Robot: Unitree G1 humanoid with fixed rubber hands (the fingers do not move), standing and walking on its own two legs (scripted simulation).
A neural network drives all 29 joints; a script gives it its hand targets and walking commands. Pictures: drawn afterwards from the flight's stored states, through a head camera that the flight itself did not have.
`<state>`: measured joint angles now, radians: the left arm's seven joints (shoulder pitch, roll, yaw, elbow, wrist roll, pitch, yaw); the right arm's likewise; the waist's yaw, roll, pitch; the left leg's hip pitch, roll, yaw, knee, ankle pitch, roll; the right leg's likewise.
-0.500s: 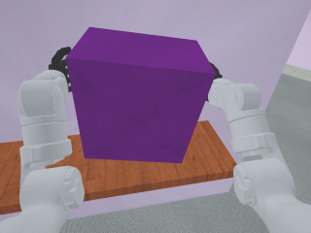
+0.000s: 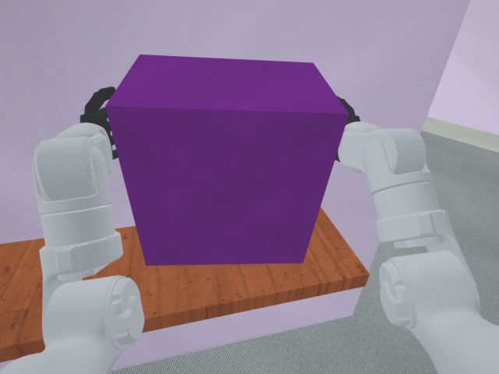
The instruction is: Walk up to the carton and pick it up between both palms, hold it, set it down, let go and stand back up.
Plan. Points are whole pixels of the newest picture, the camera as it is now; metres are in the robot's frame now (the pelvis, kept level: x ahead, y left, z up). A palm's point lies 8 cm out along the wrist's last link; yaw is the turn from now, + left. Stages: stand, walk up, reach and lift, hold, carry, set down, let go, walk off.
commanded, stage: hold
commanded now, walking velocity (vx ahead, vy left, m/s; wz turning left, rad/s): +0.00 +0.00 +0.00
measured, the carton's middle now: (227, 166) +0.36 +0.01 +0.24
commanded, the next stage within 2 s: set down in 0.06 s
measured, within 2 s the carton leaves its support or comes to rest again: neither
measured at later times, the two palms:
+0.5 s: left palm (46, 112) +0.30 +0.22 +0.35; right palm (326, 99) +0.36 -0.13 +0.34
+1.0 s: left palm (68, 127) +0.33 +0.22 +0.32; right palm (314, 110) +0.40 -0.12 +0.31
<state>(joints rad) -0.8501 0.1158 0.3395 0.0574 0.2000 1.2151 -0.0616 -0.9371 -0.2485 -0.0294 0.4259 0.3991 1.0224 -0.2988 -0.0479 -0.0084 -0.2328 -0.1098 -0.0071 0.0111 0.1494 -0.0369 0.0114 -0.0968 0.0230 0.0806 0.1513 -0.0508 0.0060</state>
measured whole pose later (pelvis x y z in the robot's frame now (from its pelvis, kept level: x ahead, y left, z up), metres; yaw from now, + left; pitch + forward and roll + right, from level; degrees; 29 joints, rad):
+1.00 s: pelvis +0.03 -0.02 +0.00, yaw +2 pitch +2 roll +0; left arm -0.81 0.12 0.42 -0.07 0.19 1.10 -0.11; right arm -0.94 -0.15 -0.08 0.29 0.28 0.91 -0.29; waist 0.03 0.00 -0.24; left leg -0.06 0.01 -0.02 0.04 -0.01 -0.01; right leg -0.07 0.04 0.05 0.10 -0.07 -0.02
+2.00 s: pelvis +0.03 -0.02 +0.00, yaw +4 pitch -1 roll +0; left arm -0.70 0.06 0.38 -0.08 0.26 1.02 -0.11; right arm -0.85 -0.13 -0.08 0.40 0.15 0.71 -0.15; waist -0.03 -0.04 -0.05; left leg 0.04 0.01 -0.05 -0.09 0.06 -0.01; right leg 0.06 0.03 0.02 -0.03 -0.02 -0.02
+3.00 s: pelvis +0.04 -0.01 +0.00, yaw +5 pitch +6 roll +0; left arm -0.57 -0.05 0.37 0.09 0.21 0.65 -0.01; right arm -0.71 -0.11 -0.13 0.59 0.02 0.33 -0.06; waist 0.01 -0.02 -0.09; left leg -0.08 -0.01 -0.04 -0.09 0.06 0.00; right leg -0.04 0.02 0.00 -0.08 0.01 -0.01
